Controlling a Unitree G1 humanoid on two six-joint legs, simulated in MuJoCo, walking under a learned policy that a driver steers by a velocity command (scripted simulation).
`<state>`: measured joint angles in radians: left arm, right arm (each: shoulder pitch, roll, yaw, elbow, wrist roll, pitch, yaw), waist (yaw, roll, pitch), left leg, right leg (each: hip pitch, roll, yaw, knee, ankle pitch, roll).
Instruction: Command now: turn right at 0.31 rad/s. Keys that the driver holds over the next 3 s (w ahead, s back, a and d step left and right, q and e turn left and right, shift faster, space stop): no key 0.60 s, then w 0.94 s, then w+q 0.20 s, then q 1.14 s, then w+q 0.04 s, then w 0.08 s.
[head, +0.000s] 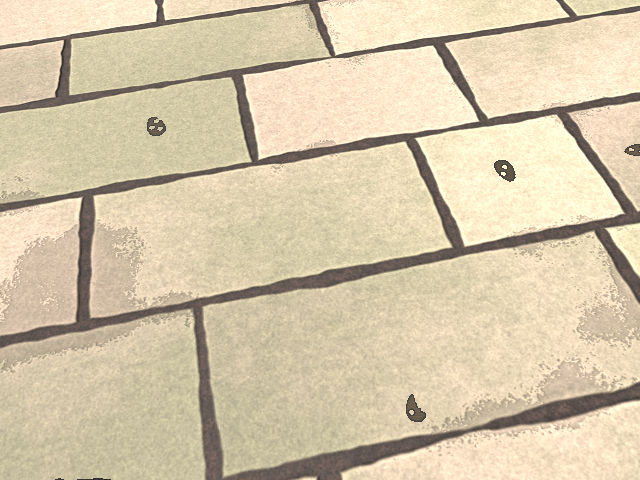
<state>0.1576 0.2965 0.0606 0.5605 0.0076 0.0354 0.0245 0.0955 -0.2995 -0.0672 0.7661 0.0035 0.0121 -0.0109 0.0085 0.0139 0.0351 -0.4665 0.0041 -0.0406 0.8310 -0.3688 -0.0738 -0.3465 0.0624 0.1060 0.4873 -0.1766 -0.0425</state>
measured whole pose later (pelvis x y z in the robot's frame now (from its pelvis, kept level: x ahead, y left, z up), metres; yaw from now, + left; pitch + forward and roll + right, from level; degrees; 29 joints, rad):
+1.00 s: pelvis +0.07 +0.00 +0.00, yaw -3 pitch +2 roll +0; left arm 0.44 0.22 0.05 0.75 0.00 -0.08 -0.01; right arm 0.24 -0.29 -0.05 0.76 0.03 -0.08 0.02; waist 0.04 0.04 -0.02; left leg -0.51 0.03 -0.01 1.09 -0.35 0.05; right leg -0.13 0.03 0.01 0.41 -0.31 -0.04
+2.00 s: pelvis +0.57 +0.00 +0.00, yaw +10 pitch +2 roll -1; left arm 0.12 0.25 0.04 0.71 0.02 -0.07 0.00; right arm 0.27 -0.33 -0.07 0.74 0.02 0.02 -0.03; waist -0.02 0.03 0.06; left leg -0.55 0.03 -0.04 1.16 -0.46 -0.07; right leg -0.34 -0.02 -0.10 0.44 -0.14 -0.03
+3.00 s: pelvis +0.65 +0.02 +0.01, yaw +44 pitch +1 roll +1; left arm 0.18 0.26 0.06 0.74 0.00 0.00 0.03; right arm 0.23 -0.34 -0.10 0.61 0.02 0.07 -0.01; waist 0.02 0.03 0.03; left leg -0.48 0.01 -0.04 0.97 -0.40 -0.08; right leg -0.20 -0.05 -0.07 0.41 -0.23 -0.01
